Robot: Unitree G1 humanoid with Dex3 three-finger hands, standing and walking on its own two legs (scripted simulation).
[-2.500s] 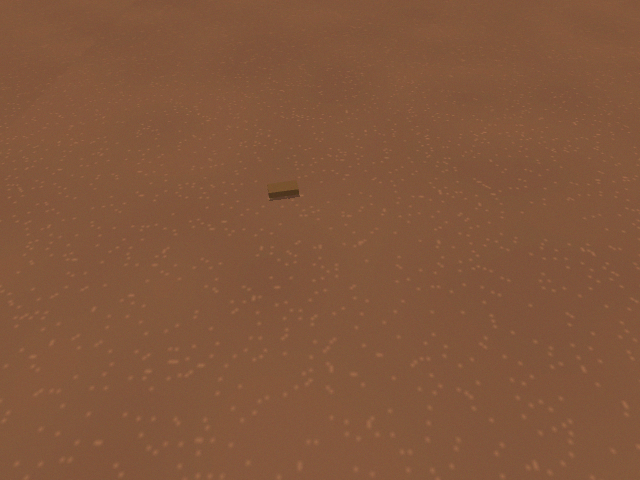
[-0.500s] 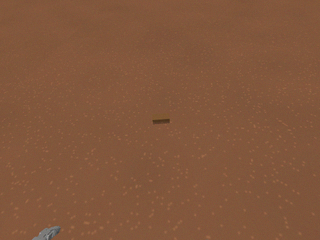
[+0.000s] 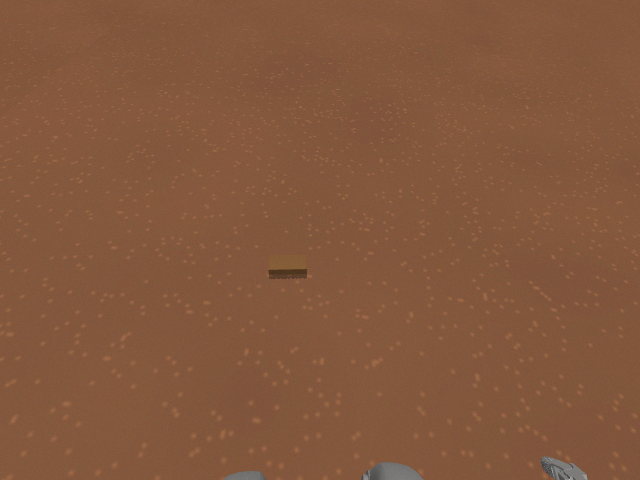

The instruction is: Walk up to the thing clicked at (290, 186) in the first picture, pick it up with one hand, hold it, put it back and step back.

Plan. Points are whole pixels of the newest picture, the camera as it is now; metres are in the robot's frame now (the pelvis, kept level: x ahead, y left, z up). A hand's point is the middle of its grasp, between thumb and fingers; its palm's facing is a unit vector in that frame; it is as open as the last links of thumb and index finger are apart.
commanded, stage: walk up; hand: left
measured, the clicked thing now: (287, 264) +0.94 +0.14 -0.74
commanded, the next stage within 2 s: none
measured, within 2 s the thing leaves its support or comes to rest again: neither
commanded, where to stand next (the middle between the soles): +0.55 -0.10 m, yaw +3 degrees
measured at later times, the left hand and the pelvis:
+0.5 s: hand (205, 396) +0.24 +0.19 -0.11, palm faces +0.02 -0.92 -0.39, open 7.4 cm; pelvis +0.20 -0.09 +0.01, yaw +1 degrees
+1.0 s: hand (242, 294) +0.42 +0.17 -0.13, palm faces -0.04 -0.93 -0.38, open 7.4 cm; pelvis +0.36 -0.12 +0.00, yaw +1 degrees
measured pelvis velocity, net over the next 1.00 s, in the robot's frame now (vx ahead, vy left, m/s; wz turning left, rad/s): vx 0.36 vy -0.12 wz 0.02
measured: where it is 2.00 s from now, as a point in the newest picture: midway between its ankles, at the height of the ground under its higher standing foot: (352, 371)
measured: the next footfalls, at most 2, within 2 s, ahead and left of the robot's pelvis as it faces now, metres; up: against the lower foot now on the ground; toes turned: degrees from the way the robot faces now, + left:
right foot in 0.24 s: +0.25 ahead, -0.20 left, +0.00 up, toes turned -5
left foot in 0.66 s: +0.40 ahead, +0.04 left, +0.00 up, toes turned +8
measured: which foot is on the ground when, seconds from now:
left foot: down 0.00-0.26, up 0.28-0.64, down 0.66-1.00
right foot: up 0.00-0.22, down 0.24-0.66, up 0.68-1.00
